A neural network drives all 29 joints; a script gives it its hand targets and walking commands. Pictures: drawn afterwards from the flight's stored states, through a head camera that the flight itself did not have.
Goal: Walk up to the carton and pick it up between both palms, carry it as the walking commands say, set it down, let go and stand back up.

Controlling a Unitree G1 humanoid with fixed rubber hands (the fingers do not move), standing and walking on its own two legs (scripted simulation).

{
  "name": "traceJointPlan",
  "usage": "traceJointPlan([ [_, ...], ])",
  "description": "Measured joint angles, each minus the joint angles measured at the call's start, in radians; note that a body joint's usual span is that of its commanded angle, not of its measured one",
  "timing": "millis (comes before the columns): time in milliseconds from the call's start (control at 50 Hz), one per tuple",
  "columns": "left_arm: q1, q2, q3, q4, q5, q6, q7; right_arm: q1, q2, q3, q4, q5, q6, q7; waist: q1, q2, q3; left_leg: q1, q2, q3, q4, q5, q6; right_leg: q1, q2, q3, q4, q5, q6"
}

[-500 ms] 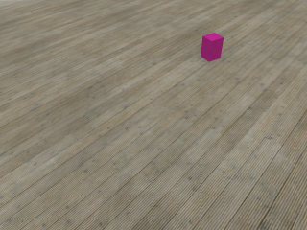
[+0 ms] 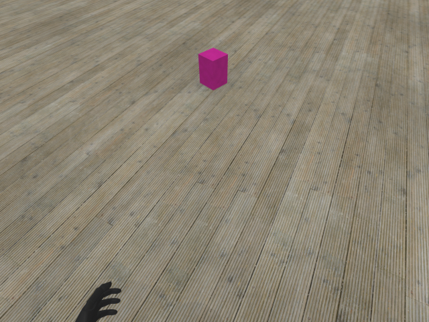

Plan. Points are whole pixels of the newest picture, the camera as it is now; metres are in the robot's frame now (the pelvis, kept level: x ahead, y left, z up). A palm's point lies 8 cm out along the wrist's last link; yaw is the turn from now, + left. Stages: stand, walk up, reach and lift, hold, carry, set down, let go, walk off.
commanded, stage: walk up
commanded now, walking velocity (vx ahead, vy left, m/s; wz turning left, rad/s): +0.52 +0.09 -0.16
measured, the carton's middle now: (213, 69) +2.14 -0.14 -0.63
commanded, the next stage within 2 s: none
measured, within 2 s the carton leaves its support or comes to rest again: neither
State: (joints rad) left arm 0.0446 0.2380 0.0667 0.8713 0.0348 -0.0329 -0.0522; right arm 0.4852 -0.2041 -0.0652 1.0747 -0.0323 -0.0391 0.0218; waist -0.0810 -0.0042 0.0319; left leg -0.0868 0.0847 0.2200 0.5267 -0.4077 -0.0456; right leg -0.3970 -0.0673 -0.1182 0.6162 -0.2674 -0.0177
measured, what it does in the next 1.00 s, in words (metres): walks ahead: left foot, then right foot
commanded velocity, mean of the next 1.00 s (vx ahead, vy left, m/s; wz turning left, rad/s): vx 0.51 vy -0.03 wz -0.08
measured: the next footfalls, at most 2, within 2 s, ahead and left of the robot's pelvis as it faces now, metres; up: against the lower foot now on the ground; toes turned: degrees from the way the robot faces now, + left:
left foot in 0.34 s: +0.34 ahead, +0.18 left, +0.00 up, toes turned +11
right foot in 0.84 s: +0.53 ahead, -0.15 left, +0.00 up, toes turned -11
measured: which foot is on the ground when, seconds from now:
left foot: down 0.00-0.00, up 0.02-0.32, down 0.34-0.84, up 0.86-1.00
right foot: down 0.00-0.36, up 0.38-0.82, down 0.84-1.00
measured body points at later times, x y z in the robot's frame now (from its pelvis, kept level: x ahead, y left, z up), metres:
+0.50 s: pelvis +0.24 +0.06 +0.00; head +0.27 +0.09 +0.44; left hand +0.24 +0.31 -0.17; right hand +0.33 -0.19 -0.13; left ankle +0.30 +0.17 -0.73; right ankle +0.16 -0.07 -0.64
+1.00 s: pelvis +0.47 -0.05 +0.00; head +0.50 -0.07 +0.45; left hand +0.58 +0.18 -0.13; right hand +0.45 -0.29 -0.16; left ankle +0.41 +0.09 -0.64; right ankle +0.50 -0.15 -0.73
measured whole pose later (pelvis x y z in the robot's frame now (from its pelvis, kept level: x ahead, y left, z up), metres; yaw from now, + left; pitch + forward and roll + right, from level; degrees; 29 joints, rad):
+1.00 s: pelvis +0.47 -0.05 +0.00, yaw -1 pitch -1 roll -1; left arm 0.15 0.15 0.05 1.01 0.03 -0.08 -0.02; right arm 0.31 -0.21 -0.08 1.06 -0.02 -0.04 0.02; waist -0.04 0.08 0.08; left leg -0.43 0.15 0.07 1.22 -0.33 -0.01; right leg -0.29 -0.04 -0.18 0.58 -0.27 -0.03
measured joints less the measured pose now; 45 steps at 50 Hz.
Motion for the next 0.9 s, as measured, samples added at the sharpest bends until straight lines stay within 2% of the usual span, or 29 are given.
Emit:
traceJointPlan([
  [20,-0.011,-0.008,-0.006,-0.007,0.008,-0.010,0.003,0.011,0.001,0.003,0.004,0.008,0.004,0.003,-0.010,0.020,0.006,-0.020,0.019,-0.017,0.078,-0.032,0.006,0.014,0.006,-0.016,0.006,0.056,-0.012],
  [60,-0.008,-0.017,-0.015,-0.015,0.016,-0.030,0.015,0.008,0.013,0.010,0.006,0.009,0.017,0.007,-0.018,0.033,0.010,-0.118,0.020,-0.089,0.341,-0.056,0.032,0.040,0.008,-0.029,0.043,-0.016,-0.025],
  [100,0.024,-0.026,-0.017,0.003,0.015,-0.041,0.027,-0.028,0.020,0.012,-0.003,0.004,0.021,0.011,-0.003,0.044,0.014,-0.213,0.025,-0.127,0.532,0.000,0.042,0.081,0.020,-0.028,0.034,-0.045,-0.021],
  [140,0.073,-0.035,-0.018,0.039,0.008,-0.039,0.034,-0.082,0.023,0.012,-0.025,0.006,0.017,0.015,0.015,0.056,0.015,-0.291,0.049,-0.140,0.600,0.057,0.041,0.131,0.036,-0.024,0.000,-0.040,-0.013],
  [180,0.127,-0.043,-0.018,0.079,-0.003,-0.031,0.037,-0.141,0.024,0.013,-0.056,0.006,0.012,0.017,0.030,0.065,0.013,-0.354,0.077,-0.145,0.577,0.080,0.033,0.185,0.051,-0.021,-0.044,-0.055,-0.004],
  [240,0.205,-0.049,-0.015,0.130,-0.008,-0.025,0.038,-0.225,0.023,0.017,-0.103,0.004,0.011,0.020,0.063,0.062,0.010,-0.410,0.099,-0.133,0.433,0.092,0.017,0.253,0.055,-0.014,-0.096,-0.072,0.014],
  [320,0.276,-0.042,-0.004,0.183,-0.005,-0.019,0.032,-0.316,0.007,0.019,-0.145,0.004,0.001,0.028,0.107,0.041,0.021,-0.403,0.087,-0.097,0.172,0.132,0.008,0.318,0.039,-0.011,-0.102,-0.132,0.048],
  [340,0.293,-0.037,0.000,0.194,-0.007,-0.017,0.030,-0.330,0.002,0.017,-0.152,0.003,-0.006,0.028,0.115,0.032,0.020,-0.385,0.076,-0.084,0.124,0.161,0.012,0.322,0.029,-0.006,-0.075,-0.164,0.059],
  [360,0.308,-0.030,0.005,0.206,-0.010,-0.016,0.030,-0.344,0.000,0.013,-0.154,0.002,-0.017,0.023,0.122,0.016,0.020,-0.378,0.066,-0.072,0.124,0.238,0.031,0.310,0.016,0.011,-0.020,-0.204,0.052],
  [380,0.318,-0.023,0.008,0.216,-0.014,-0.012,0.031,-0.359,0.004,0.011,-0.156,0.000,-0.029,0.015,0.126,-0.005,0.021,-0.384,0.062,-0.054,0.163,0.239,0.049,0.269,0.007,0.043,0.088,-0.239,0.039],
  [400,0.325,-0.018,0.011,0.220,-0.016,-0.005,0.033,-0.368,0.008,0.014,-0.158,0.001,-0.039,0.007,0.129,-0.020,0.021,-0.380,0.064,-0.038,0.190,0.182,0.062,0.209,0.017,0.084,0.228,-0.258,0.033],
  [420,0.328,-0.013,0.014,0.219,-0.015,0.002,0.033,-0.369,0.014,0.017,-0.158,0.001,-0.047,-0.001,0.126,-0.032,0.020,-0.370,0.064,-0.025,0.199,0.120,0.067,0.146,0.027,0.109,0.364,-0.253,0.030],
  [460,0.307,-0.005,0.019,0.212,-0.011,0.007,0.029,-0.355,0.027,0.020,-0.145,-0.001,-0.057,-0.011,0.115,-0.056,0.032,-0.332,0.058,-0.001,0.179,0.132,0.066,0.038,0.023,0.115,0.547,-0.162,0.024],
  [500,0.263,0.001,0.022,0.197,-0.005,0.003,0.025,-0.323,0.038,0.022,-0.119,0.000,-0.062,-0.017,0.101,-0.072,0.047,-0.279,0.043,0.012,0.134,0.136,0.061,-0.043,-0.002,0.092,0.607,-0.087,0.021],
  [540,0.211,0.000,0.023,0.177,-0.002,0.006,0.020,-0.274,0.043,0.021,-0.091,-0.002,-0.059,-0.018,0.082,-0.066,0.053,-0.237,0.037,0.005,0.092,0.134,0.055,-0.108,-0.022,0.062,0.599,-0.052,0.027],
  [600,0.133,-0.004,0.018,0.141,0.000,0.021,0.009,-0.190,0.051,0.018,-0.049,-0.004,-0.046,-0.020,0.056,-0.051,0.059,-0.171,0.038,-0.007,0.035,0.128,0.039,-0.169,-0.046,0.047,0.513,-0.013,0.038],
  [680,0.051,-0.017,0.010,0.101,-0.005,0.042,-0.013,-0.092,0.058,0.016,-0.001,-0.006,-0.025,-0.023,0.022,-0.032,0.051,-0.079,0.046,-0.010,-0.048,0.111,0.009,-0.183,-0.063,0.048,0.300,0.067,0.049],
  [740,0.004,-0.025,0.000,0.087,-0.011,0.044,-0.029,-0.040,0.059,0.011,0.020,-0.005,-0.014,-0.022,-0.007,-0.022,0.046,-0.012,0.058,-0.007,-0.099,0.108,-0.024,-0.143,-0.061,0.038,0.117,0.102,0.050],
  [800,-0.022,-0.035,-0.010,0.080,-0.010,0.032,-0.035,0.000,0.052,0.003,0.031,0.002,-0.007,-0.016,-0.035,-0.005,0.032,0.037,0.081,-0.012,-0.110,0.071,-0.066,-0.071,-0.044,0.005,-0.024,0.083,0.046],
  [820,-0.025,-0.037,-0.013,0.077,-0.008,0.023,-0.032,0.014,0.049,0.001,0.034,0.006,-0.006,-0.012,-0.041,0.000,0.025,0.042,0.089,-0.018,-0.088,0.043,-0.073,-0.036,-0.037,-0.006,-0.065,0.070,0.045],
  [840,-0.028,-0.042,-0.014,0.074,-0.003,0.008,-0.025,0.025,0.045,0.001,0.036,0.011,-0.004,-0.007,-0.041,0.009,0.021,0.028,0.103,-0.031,-0.028,0.002,-0.060,-0.014,-0.029,-0.014,-0.085,0.107,0.032],
  [860,-0.033,-0.052,-0.012,0.071,0.004,-0.010,-0.015,0.017,0.039,0.001,0.039,0.015,0.000,-0.003,-0.038,0.027,0.032,-0.012,0.117,-0.066,0.101,-0.054,-0.035,-0.020,-0.018,-0.025,-0.040,0.123,0.016],
  [900,-0.017,-0.068,-0.012,0.073,0.007,-0.039,0.010,-0.024,0.029,-0.001,0.038,0.014,0.008,0.001,-0.029,0.046,0.051,-0.125,0.092,-0.147,0.417,-0.098,0.005,-0.007,-0.010,-0.042,0.028,0.052,-0.004],
])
